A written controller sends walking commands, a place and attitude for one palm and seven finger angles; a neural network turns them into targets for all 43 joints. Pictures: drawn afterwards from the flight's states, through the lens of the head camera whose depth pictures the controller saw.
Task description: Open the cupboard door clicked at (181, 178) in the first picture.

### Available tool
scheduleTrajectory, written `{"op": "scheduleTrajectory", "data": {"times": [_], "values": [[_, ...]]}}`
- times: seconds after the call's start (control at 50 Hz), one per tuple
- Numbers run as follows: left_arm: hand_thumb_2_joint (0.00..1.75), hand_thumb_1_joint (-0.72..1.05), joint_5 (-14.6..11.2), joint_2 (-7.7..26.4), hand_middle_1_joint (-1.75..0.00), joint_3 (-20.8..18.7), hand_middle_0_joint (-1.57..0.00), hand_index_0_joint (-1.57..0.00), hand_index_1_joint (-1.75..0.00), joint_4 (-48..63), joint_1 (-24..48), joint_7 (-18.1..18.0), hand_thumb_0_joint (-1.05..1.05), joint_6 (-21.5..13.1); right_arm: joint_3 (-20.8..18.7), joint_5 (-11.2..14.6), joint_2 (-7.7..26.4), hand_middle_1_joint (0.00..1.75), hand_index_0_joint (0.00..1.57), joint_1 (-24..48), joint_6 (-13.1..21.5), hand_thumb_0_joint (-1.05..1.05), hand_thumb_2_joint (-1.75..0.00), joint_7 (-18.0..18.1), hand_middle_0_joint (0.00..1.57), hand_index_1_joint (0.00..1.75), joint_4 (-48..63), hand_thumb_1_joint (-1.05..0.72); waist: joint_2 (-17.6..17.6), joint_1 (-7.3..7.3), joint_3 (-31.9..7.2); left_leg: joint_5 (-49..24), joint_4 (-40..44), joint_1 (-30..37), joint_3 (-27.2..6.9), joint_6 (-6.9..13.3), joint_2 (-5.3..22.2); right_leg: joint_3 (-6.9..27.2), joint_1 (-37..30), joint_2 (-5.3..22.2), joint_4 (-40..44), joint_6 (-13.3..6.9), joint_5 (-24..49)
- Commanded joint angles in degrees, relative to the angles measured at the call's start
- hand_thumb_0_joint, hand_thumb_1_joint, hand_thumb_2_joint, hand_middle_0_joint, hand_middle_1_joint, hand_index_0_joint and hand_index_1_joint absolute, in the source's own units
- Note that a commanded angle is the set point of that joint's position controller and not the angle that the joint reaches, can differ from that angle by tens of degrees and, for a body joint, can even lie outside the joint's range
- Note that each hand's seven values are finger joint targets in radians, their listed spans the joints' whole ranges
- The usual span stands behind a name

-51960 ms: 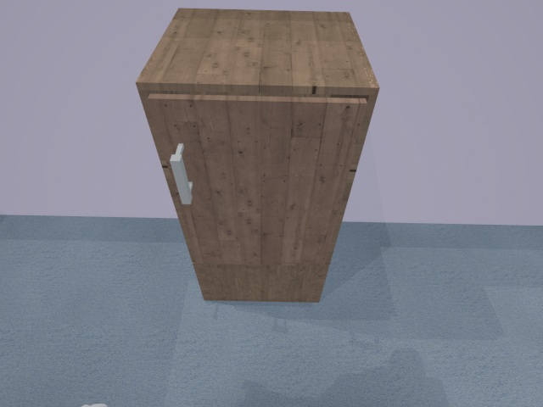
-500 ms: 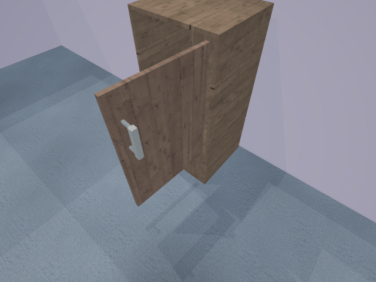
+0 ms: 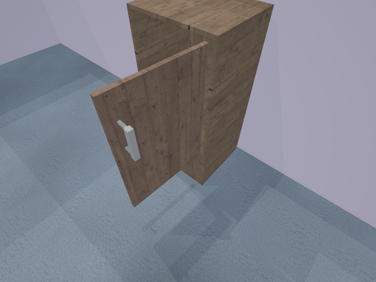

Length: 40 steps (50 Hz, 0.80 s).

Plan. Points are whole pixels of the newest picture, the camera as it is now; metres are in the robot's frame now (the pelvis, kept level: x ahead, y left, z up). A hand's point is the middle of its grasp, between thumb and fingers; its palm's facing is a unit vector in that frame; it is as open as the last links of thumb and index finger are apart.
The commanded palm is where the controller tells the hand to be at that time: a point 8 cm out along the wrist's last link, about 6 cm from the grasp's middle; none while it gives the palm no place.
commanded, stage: stand and wait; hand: left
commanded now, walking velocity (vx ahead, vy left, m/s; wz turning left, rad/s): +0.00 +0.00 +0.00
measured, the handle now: (128, 140) +0.49 +0.21 -0.03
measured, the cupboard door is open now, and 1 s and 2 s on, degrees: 85 85 85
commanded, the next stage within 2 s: none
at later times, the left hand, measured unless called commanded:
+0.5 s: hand out of the picture -0.01 +0.19 -0.17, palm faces +0.04 -0.98 -0.22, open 7.4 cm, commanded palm none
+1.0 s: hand out of the picture +0.00 +0.20 -0.17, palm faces +0.02 -0.97 -0.23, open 7.4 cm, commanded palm none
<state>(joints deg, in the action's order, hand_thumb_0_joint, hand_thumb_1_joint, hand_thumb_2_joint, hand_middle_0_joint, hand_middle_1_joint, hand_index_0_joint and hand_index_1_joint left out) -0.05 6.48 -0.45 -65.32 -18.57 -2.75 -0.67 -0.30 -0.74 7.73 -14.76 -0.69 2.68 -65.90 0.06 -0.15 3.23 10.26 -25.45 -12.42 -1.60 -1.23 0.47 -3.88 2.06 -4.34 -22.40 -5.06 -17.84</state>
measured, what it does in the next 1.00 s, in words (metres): stands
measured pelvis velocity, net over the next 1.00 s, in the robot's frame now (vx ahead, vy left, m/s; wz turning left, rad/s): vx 0.00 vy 0.01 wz -0.02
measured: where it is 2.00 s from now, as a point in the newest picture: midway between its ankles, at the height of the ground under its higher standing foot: outside the picture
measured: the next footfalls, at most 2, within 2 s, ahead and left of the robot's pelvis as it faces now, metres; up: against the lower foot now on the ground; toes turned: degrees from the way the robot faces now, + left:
none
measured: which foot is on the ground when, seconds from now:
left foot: down 0.00-1.00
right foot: down 0.00-1.00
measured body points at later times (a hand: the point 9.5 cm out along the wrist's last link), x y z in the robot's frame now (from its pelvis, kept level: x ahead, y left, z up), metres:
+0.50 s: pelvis +0.00 +0.01 +0.00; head +0.01 +0.00 +0.45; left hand -0.01 +0.24 -0.15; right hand +0.00 -0.22 -0.16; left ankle +0.04 +0.14 -0.74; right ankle -0.06 -0.05 -0.74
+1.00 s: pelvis +0.00 +0.01 +0.00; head +0.01 +0.01 +0.45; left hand +0.00 +0.25 -0.15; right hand +0.02 -0.22 -0.16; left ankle +0.04 +0.14 -0.74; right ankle -0.06 -0.05 -0.74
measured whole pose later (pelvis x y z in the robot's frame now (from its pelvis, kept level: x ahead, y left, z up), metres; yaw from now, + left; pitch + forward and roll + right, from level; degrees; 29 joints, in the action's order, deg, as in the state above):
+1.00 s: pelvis +0.00 +0.01 +0.00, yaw -1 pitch -3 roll +1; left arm 0.1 10.2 -0.4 -65.5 -15.5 -2.0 -1.0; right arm -0.2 -0.7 10.6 -11.9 -0.2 2.0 -66.2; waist 0.0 0.0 3.4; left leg 8.9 -21.9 -10.5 -0.1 -0.2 -0.4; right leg -2.5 1.0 -3.3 -19.9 -4.1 -16.6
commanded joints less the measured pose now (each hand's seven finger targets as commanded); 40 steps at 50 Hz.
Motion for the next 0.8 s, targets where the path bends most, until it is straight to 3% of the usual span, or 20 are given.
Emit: {"op": "scheduleTrajectory", "data": {"times": [0.0,0.12,0.48,0.54,0.78], "values": [[0.9,0.9,0.18,6.71,-0.3,-1.44,-0.2,-0.2,-0.3,0.74,-4.83,-0.22,0.0,-0.33,-0.51,-0.28,4.95,0.3,0.2,-3.58,0.45,0.0,-0.9,0.36,0.2,0.3,0.9,-0.9,-0.58,0.23,3.55,-8.35,2.0,2.24,-2.13,3.07,4.09,6.96,7.09,10.18,6.48,3.94,15.66],[0.9,0.9,0.25,7.66,-0.3,-1.68,-0.2,-0.2,-0.3,1.03,-4.27,-0.17,0.0,-0.5,-0.67,-0.17,5.94,0.3,0.2,-3.0,0.8,0.0,-0.9,0.4,0.2,0.3,1.04,-0.9,-0.35,0.04,1.95,-10.41,2.0,3.01,-2.24,3.33,4.25,6.87,5.6,10.12,6.01,3.89,18.32],[0.9,0.9,0.22,9.23,-0.3,-1.39,-0.2,-0.2,-0.3,1.08,-2.03,0.3,0.0,-0.6,-0.63,-0.3,7.82,0.3,0.2,-1.14,0.87,0.0,-0.9,-0.05,0.2,0.3,1.0,-0.9,-0.47,0.21,2.74,-8.66,4.69,4.09,-3.34,3.25,4.72,7.41,6.76,10.05,7.29,2.52,11.51],[0.9,0.9,0.26,9.74,-0.3,-1.48,-0.2,-0.2,-0.3,1.16,-2.02,0.29,0.0,-0.75,-0.75,-0.27,8.12,0.3,0.2,-0.62,1.01,0.0,-0.9,-0.06,0.2,0.3,1.12,-0.9,-0.25,0.12,1.06,-9.68,4.24,4.96,-3.11,3.34,4.73,7.62,6.0,10.36,7.19,2.79,13.58],[0.9,0.9,0.26,10.86,-0.3,-1.44,-0.2,-0.2,-0.3,1.13,-0.86,0.38,0.0,-0.84,-0.71,-0.23,9.37,0.3,0.2,0.32,1.08,0.0,-0.9,-0.14,0.2,0.3,1.14,-0.9,-1.06,0.2,1.37,-9.53,4.91,4.94,-3.15,3.21,4.81,7.7,5.79,10.47,7.5,3.0,14.45]]}}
